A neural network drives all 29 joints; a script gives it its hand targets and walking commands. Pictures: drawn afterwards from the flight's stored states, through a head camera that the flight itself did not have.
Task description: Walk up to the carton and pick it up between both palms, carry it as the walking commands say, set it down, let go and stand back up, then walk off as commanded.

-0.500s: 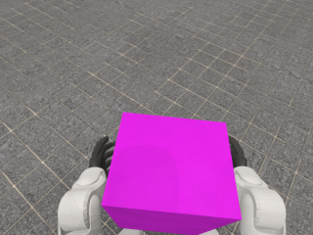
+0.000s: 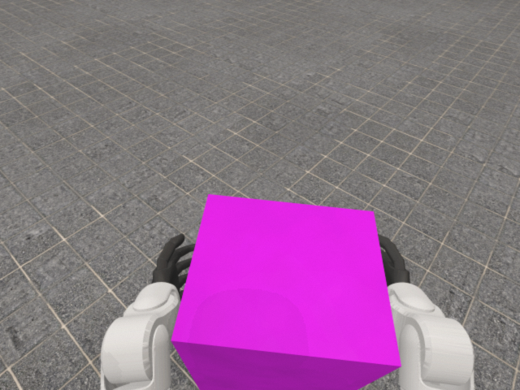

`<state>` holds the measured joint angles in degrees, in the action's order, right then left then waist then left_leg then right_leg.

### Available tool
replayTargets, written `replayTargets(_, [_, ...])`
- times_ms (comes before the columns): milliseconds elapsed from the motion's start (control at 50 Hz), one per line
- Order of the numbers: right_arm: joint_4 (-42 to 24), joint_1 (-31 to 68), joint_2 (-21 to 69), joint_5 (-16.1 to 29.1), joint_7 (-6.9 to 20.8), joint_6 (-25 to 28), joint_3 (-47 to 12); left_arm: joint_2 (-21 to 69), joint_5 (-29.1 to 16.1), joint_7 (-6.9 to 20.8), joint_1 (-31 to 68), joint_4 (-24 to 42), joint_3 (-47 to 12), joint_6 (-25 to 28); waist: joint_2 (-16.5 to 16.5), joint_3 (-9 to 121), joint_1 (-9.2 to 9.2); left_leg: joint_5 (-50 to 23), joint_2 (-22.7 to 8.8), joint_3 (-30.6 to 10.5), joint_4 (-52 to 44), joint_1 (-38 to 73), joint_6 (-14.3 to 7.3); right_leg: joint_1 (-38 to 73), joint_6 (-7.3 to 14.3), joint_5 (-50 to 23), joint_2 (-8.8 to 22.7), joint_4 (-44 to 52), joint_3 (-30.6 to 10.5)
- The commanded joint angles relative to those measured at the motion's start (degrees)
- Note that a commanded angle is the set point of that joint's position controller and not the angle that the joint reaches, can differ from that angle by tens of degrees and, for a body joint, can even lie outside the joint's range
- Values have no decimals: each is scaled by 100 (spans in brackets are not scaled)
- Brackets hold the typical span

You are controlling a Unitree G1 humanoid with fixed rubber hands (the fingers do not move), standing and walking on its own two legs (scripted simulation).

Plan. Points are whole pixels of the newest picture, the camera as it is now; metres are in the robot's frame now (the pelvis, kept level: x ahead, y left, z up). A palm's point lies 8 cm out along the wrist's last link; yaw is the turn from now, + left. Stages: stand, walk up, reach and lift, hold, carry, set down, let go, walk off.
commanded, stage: carry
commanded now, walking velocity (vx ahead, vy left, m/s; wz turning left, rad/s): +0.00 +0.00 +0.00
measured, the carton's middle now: (275, 312) +0.23 +0.01 +0.03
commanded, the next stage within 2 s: none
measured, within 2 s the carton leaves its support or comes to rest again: neither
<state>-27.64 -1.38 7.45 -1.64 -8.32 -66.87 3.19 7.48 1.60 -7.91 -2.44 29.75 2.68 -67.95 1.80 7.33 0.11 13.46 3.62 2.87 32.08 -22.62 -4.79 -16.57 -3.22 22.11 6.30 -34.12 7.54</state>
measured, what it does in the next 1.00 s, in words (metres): shifts its weight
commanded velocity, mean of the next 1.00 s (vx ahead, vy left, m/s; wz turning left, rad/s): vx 0.00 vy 0.00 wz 0.00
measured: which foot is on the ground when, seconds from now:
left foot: down 0.00-1.00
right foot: down 0.00-1.00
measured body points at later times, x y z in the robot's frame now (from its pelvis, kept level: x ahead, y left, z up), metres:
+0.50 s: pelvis -0.05 +0.01 +0.01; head -0.05 +0.02 +0.46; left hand +0.21 +0.16 +0.06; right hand +0.21 -0.14 +0.06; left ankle +0.03 +0.07 -0.73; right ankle -0.05 -0.14 -0.73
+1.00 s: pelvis -0.04 -0.05 +0.00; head -0.05 -0.05 +0.45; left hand +0.23 +0.10 +0.04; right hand +0.23 -0.21 +0.04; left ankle +0.03 +0.07 -0.73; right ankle -0.05 -0.14 -0.73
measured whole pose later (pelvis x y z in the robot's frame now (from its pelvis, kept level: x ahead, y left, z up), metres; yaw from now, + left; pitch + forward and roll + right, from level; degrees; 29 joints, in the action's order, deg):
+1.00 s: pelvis -0.04 -0.05 +0.00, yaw +2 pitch +2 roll +0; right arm -7.8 2.7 7.2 -4.2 -6.4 -53.0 7.3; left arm 7.3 2.7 -6.1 4.0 6.3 5.0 -53.1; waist -0.5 4.5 -0.3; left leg 9.0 0.2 -1.0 30.2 -23.1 -0.4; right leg -14.7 2.3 18.6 0.8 -31.3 9.8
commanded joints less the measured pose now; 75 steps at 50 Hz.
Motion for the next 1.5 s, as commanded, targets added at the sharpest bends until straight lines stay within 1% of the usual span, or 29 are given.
replayTargets(0, [-685,2257,4509,1389,774,0,-3506,4505,-1617,687,2874,647,-3914,47,-721,1038,28,-1585,-1495,-1578,-1265,770,73,342,4,-210,-40,126,-77])
replayTargets(60, [-633,2280,4521,1293,766,16,-3390,4626,-1690,731,2997,505,-3942,31,-669,1105,44,-456,-1294,-1434,-1412,724,203,602,52,-508,84,550,-152])
replayTargets(100, [-572,2396,4517,1253,808,51,-3359,4661,-1644,753,3093,379,-3874,80,-499,975,42,426,-1322,-1574,-1748,597,325,489,45,-382,61,561,-132])
replayTargets(120, [-537,2468,4540,1254,825,87,-3351,4682,-1629,764,3142,337,-3835,127,-472,932,40,655,-1344,-1623,-1847,571,343,465,50,-372,40,567,-113])
replayTargets(140, [-553,2553,4582,1275,843,122,-3364,4726,-1622,768,3204,333,-3840,160,-542,885,43,838,-1357,-1673,-1957,529,370,444,59,-343,12,545,-95])
replayTargets(200, [-434,2601,4622,1277,893,241,-3320,4778,-1573,786,3214,175,-3790,279,-601,986,50,1024,-1371,-1724,-2113,569,419,451,120,-321,-60,526,-93])
replayTargets(240, [-104,2641,4506,1178,943,377,-3165,4671,-1408,800,3182,-194,-3584,425,-602,1068,50,993,-1341,-1685,-2147,618,459,477,164,-348,-95,523,-89])
replayTargets(260, [-60,2695,4504,1167,968,463,-3148,4697,-1370,812,3171,-286,-3549,513,-617,1106,49,974,-1322,-1663,-2132,644,467,492,187,-368,-103,541,-96])
replayTargets(300, [0,2773,4584,1180,1014,617,-3167,4789,-1341,829,3230,-351,-3536,687,-641,1130,47,981,-1299,-1629,-2129,636,511,492,218,-371,-111,555,-107])
replayTargets(320, [-173,2833,4683,1249,1023,666,-3267,4909,-1397,832,3248,-215,-3628,737,-646,1138,47,998,-1279,-1606,-2127,640,532,500,232,-337,-125,564,-103])
replayTargets(340, [-113,2835,4682,1250,1034,698,-3272,4899,-1363,830,3223,-276,-3592,775,-645,1167,51,1010,-1270,-1592,-2103,630,526,512,245,-330,-124,578,-113])
replayTargets(420, [-119,2792,4645,1260,1022,777,-3348,4845,-1352,833,3162,-279,-3566,873,-513,1217,50,880,-1220,-1496,-1924,642,487,504,285,-343,-102,663,-146])
replayTargets(440, [-153,2771,4643,1275,1015,778,-3379,4844,-1367,832,3140,-240,-3589,874,-540,1224,49,909,-1205,-1474,-1880,625,465,491,297,-319,-90,689,-165])
replayTargets(460, [-30,2729,4565,1219,1010,789,-3320,4771,-1323,839,3111,-355,-3522,891,-536,1191,49,926,-1200,-1462,-1859,598,456,463,311,-285,-90,711,-183])
replayTargets(500, [-107,2761,4568,1224,997,810,-3359,4788,-1358,852,3145,-286,-3557,914,-511,1153,48,932,-1179,-1434,-1767,537,420,423,325,-236,-54,780,-238])
replayTargets(560, [-46,2766,4505,1166,976,827,-3335,4740,-1355,871,3171,-347,-3519,938,-419,1055,43,855,-1122,-1342,-1589,485,381,315,340,-100,10,932,-334])
replayTargets(640, [205,2797,4371,1007,956,927,-3192,4602,-1280,902,3269,-601,-3366,1053,-228,1008,28,532,-999,-1161,-1253,517,339,189,361,101,116,1171,-473])
replayTargets(760, [556,2935,4328,891,989,1165,-3088,4531,-1128,937,3376,-968,-3172,1313,-26,899,-4,-95,-806,-857,-744,599,298,89,372,114,253,1359,-580])
replayTargets(780, [585,2953,4324,887,994,1196,-3085,4524,-1108,939,3381,-1005,-3154,1345,-23,885,-9,-185,-780,-806,-672,611,283,85,378,61,274,1368,-585])
replayTargets(800, [773,2951,4258,833,1006,1240,-3007,4444,-1019,940,3363,-1185,-3052,1393,-36,888,-12,-240,-779,-796,-640,614,273,92,384,12,289,1350,-588])
replayTargets(880, [1010,3084,4208,795,1059,1467,-2939,4367,-889,963,3424,-1419,-2915,1628,-51,904,-15,-421,-789,-761,-542,578,232,290,400,-464,307,1223,-559])
replayTargets(920, [938,3135,4240,842,1069,1549,-2989,4396,-903,961,3446,-1354,-2946,1708,-47,932,-15,-518,-787,-726,-479,573,207,421,402,-872,311,1130,-532])
replayTargets(940, [1152,3078,4139,770,1072,1587,-2895,4282,-821,960,3400,-1557,-2839,1749,-14,962,-13,-560,-787,-707,-448,571,197,477,405,-1090,320,1082,-534])
replayTargets(980, [965,3100,4200,860,1061,1655,-2979,4330,-904,950,3445,-1332,-2930,1816,-5,1040,-10,-703,-791,-670,-383,569,184,643,401,-1601,329,949,-516])
replayTargets(1020, [978,3059,4129,852,1042,1685,-2957,4255,-878,934,3351,-1383,-2894,1835,-14,1121,-3,-924,-802,-636,-312,607,168,766,396,-1989,323,838,-488])
replayTargets(1140, [871,2840,4021,859,976,1718,-2970,4119,-946,904,3179,-1199,-2927,1860,-4,1305,22,-1785,-842,-517,-60,687,156,1071,374,-2941,304,570,-441])
replayTargets(1200, [947,2758,3951,807,965,1729,-2929,4041,-927,909,3119,-1249,-2896,1870,-6,1304,22,-1900,-850,-485,-22,724,152,1097,376,-3063,293,517,-434])
replayTargets(1280, [1007,2726,3892,747,965,1776,-2876,4011,-930,928,3128,-1297,-2898,1913,-20,1240,18,-1853,-854,-471,-38,728,159,1075,372,-2978,273,532,-432])
replayTargets(1480, [1211,2710,3786,656,1004,1958,-2777,3925,-866,956,3147,-1463,-2849,2089,-97,1184,12,-1830,-891,-515,-156,756,149,1021,372,-2472,198,554,-410])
